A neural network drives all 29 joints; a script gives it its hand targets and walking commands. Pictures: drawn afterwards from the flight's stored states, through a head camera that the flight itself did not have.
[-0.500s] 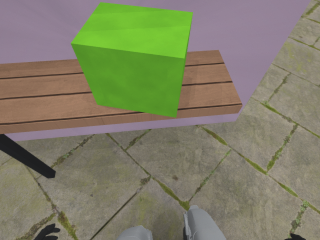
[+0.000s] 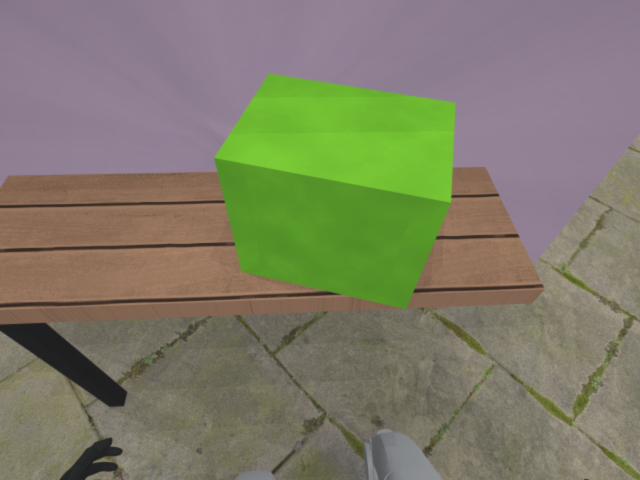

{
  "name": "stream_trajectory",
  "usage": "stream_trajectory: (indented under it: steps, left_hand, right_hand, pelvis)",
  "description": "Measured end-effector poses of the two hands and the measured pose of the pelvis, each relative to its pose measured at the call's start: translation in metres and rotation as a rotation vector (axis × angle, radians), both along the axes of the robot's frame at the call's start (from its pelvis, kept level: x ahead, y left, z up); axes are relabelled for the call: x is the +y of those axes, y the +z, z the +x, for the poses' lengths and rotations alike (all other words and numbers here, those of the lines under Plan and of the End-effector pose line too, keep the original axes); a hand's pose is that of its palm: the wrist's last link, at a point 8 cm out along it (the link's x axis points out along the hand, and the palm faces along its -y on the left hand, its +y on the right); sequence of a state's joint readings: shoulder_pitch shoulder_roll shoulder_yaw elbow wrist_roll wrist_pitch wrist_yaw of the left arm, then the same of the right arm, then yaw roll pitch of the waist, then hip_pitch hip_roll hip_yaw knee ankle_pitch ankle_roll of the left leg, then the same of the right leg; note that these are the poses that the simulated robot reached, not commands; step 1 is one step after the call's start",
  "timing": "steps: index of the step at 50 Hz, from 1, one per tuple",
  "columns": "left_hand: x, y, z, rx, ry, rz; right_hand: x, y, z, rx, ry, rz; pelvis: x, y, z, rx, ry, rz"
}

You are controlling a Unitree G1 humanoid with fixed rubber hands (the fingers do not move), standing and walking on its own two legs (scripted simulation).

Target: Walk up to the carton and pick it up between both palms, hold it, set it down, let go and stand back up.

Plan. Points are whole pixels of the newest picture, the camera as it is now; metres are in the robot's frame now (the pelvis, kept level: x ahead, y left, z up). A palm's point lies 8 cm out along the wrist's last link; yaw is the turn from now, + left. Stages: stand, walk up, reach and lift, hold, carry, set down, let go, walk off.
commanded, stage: walk up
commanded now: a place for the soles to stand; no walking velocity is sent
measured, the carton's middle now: (339, 194) +0.51 -0.01 +0.04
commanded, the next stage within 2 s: none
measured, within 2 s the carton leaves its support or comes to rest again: neither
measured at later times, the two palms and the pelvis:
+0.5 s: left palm (101, 453) +0.17 +0.30 -0.08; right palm out of the picture +0.10 -0.35 -0.07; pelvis +0.02 -0.02 +0.00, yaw +0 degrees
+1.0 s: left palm out of the picture +0.13 +0.28 -0.08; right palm out of the picture +0.06 -0.37 -0.08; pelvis -0.01 -0.04 -0.01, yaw -1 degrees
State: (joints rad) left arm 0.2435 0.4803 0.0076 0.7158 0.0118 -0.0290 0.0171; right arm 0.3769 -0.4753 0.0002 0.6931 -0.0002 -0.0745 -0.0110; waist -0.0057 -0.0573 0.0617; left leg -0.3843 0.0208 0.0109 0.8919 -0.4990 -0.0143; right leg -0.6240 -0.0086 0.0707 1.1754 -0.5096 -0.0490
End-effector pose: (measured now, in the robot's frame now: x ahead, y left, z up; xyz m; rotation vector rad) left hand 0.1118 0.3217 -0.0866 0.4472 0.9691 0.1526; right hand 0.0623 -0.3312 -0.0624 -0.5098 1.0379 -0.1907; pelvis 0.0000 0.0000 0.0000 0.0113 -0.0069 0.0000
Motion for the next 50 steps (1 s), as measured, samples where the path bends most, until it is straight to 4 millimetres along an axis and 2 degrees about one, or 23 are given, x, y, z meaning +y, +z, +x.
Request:
stream_trajectory:
  steps: [5, 8, 16, 22, 28, 41, 50]
  left_hand:
    - [-0.019, -0.013, 0.03, -0.012, -0.018, -0.032]
    - [-0.026, -0.016, 0.034, 0.004, -0.026, -0.035]
    - [-0.023, -0.01, 0.048, 0.017, -0.014, -0.019]
    - [-0.025, -0.003, 0.056, -0.01, -0.02, -0.007]
    - [-0.028, 0.005, 0.055, -0.055, -0.021, 0.0]
    - [-0.036, 0.012, 0.03, -0.067, -0.026, -0.005]
    - [-0.042, 0.011, 0.015, -0.032, -0.021, 0.001]
  right_hand:
    - [-0.016, 0.002, 0.012, 0.029, 0.0, -0.033]
    - [-0.019, -0.002, 0.018, 0.033, -0.006, -0.026]
    - [-0.016, -0.006, 0.031, 0.024, -0.012, -0.012]
    - [-0.017, -0.01, 0.034, 0.005, -0.008, 0.001]
    - [-0.019, -0.01, 0.03, -0.034, -0.008, 0.008]
    - [-0.028, -0.013, 0.004, -0.056, -0.017, 0.02]
    - [-0.034, -0.017, 0.001, -0.052, -0.019, 0.03]
  pelvis:
    - [-0.012, -0.005, 0.015, 0.014, 0.0, 0.012]
    - [-0.018, -0.005, 0.02, -0.011, -0.005, -0.004]
    - [-0.017, -0.004, 0.03, 0.006, -0.006, -0.003]
    - [-0.02, -0.004, 0.028, 0.003, -0.006, 0.001]
    - [-0.023, -0.005, 0.019, -0.01, -0.006, 0.005]
    - [-0.032, -0.006, -0.007, -0.047, -0.007, 0.016]
    - [-0.039, -0.006, -0.01, -0.049, -0.009, 0.023]
